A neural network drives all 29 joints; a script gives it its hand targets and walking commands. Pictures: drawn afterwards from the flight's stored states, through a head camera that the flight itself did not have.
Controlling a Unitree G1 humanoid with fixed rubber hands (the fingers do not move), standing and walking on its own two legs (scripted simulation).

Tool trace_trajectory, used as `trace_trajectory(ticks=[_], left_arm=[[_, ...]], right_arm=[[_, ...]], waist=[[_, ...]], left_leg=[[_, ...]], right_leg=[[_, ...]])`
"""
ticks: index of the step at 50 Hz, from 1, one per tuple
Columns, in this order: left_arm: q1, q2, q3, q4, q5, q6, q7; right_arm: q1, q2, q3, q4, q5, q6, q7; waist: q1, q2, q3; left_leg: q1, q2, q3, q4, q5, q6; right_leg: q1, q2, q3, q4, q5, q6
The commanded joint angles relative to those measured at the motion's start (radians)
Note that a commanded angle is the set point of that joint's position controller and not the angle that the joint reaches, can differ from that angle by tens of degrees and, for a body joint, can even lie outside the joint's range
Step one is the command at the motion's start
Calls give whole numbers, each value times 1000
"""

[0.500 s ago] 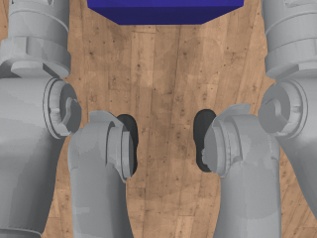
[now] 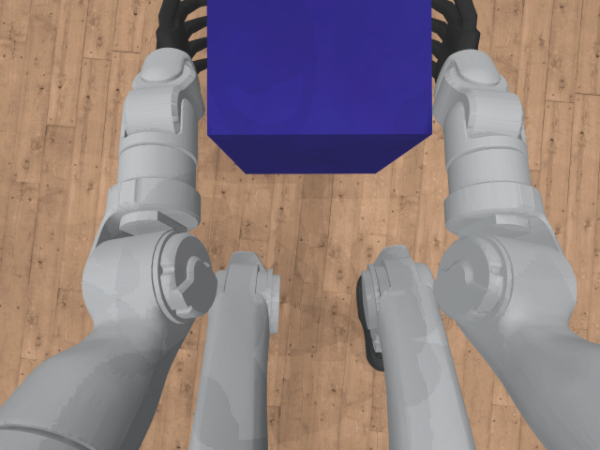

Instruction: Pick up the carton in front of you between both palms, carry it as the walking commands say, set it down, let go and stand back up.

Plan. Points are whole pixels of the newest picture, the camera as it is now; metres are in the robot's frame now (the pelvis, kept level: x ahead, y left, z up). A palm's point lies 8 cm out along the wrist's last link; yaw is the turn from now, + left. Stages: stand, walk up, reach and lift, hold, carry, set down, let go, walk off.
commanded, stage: reach and lift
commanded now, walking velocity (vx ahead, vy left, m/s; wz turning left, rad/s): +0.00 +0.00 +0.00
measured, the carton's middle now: (313, 81) +0.54 +0.00 -0.13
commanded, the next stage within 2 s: none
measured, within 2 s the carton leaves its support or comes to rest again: neither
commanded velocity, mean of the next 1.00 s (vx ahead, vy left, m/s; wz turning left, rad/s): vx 0.00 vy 0.00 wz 0.00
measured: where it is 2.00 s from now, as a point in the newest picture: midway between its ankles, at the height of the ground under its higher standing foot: (316, 339)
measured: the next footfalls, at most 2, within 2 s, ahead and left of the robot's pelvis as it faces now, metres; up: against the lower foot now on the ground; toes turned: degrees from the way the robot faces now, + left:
none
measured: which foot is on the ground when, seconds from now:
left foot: down 0.00-1.00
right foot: down 0.00-1.00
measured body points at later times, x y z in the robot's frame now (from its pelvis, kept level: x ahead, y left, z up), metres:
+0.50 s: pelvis +0.04 +0.00 +0.11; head +0.26 +0.00 +0.50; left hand +0.52 +0.15 +0.06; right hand +0.51 -0.16 +0.07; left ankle +0.12 +0.13 -0.42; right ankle +0.12 -0.14 -0.42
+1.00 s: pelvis +0.08 +0.00 +0.25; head +0.18 +0.00 +0.68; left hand +0.46 +0.15 +0.22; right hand +0.45 -0.16 +0.22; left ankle +0.12 +0.13 -0.42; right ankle +0.12 -0.14 -0.42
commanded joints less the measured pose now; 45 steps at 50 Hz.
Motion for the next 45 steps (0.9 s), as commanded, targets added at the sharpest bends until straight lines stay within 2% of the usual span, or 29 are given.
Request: trace_trajectory(ticks=[1,6,10,16,20,29,45], left_arm=[[-651,-1008,-309,29,-88,-1,-268],[-645,-1069,-354,-35,-102,17,-279],[-571,-1140,-422,-97,-132,40,-294],[-446,-1208,-547,-197,-186,41,-307],[-348,-1235,-603,-228,-205,30,-302],[-133,-1263,-605,-204,-169,5,-281],[152,-1288,-667,-264,-147,-14,-281]], right_arm=[[-692,920,364,49,97,12,259],[-693,1006,431,-8,131,35,281],[-624,1080,507,-60,165,58,301],[-492,1141,625,-148,213,58,300],[-372,1165,666,-159,222,49,292],[-159,1187,673,-126,189,23,284],[130,1224,753,-178,172,2,280]], waist=[[-21,30,-944],[-4,21,-1142],[6,8,-1261],[1,-5,-1311],[0,0,-1244],[5,9,-1023],[10,-7,-786]], left_leg=[[520,-79,160,-272,-60,41],[656,-81,167,-328,14,37],[762,-84,170,-364,139,30],[854,-86,157,-419,278,19],[902,-89,144,-476,300,14],[1054,-88,102,-648,291,19],[1412,-63,37,-964,324,41]], right_leg=[[488,87,-168,-253,-27,-55],[603,92,-169,-307,33,-42],[697,98,-172,-349,146,-33],[850,106,-152,-410,298,-26],[917,110,-134,-464,327,-27],[1017,110,-96,-633,293,-34],[1391,84,-27,-955,330,-54]])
